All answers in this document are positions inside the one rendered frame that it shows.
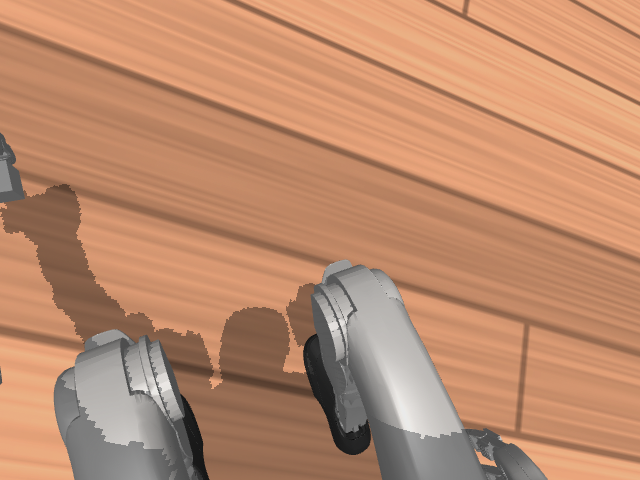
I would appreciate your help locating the small box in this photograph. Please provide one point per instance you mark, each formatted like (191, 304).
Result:
(10, 183)

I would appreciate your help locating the left robot hand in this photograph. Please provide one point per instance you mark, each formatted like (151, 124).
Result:
(6, 153)

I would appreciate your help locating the right robot hand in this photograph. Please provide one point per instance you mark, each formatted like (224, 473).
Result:
(512, 463)

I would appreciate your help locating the right robot foot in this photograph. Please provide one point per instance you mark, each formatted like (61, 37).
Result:
(350, 443)

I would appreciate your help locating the left robot foot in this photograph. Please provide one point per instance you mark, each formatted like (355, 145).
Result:
(195, 441)

